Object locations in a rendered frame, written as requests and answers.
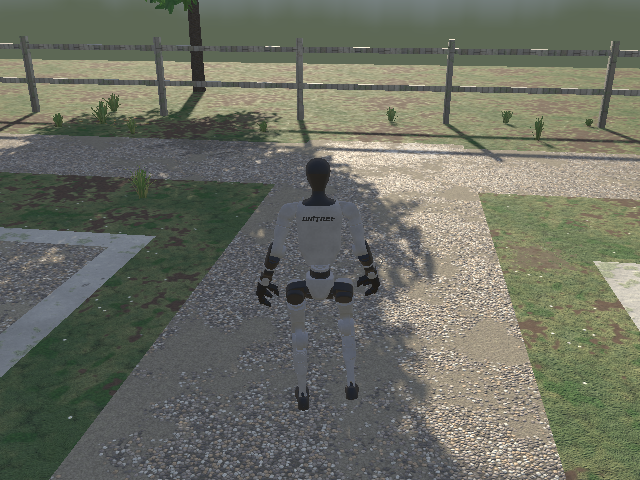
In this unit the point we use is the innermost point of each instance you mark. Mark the robot right upper arm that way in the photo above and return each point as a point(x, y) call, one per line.
point(350, 210)

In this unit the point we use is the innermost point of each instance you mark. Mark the right robot hand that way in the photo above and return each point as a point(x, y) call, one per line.
point(366, 281)

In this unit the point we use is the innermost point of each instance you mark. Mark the robot head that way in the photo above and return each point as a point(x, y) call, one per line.
point(318, 173)

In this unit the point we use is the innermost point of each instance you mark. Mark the right robot foot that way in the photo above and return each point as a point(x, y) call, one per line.
point(351, 391)

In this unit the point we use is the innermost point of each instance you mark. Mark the robot right forearm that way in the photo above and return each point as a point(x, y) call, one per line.
point(368, 263)

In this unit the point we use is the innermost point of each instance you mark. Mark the robot left forearm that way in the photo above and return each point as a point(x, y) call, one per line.
point(269, 268)

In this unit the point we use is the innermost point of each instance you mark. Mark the robot left upper arm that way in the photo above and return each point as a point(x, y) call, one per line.
point(287, 212)

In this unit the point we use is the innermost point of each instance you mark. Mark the left robot hand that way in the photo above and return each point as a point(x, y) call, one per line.
point(261, 291)

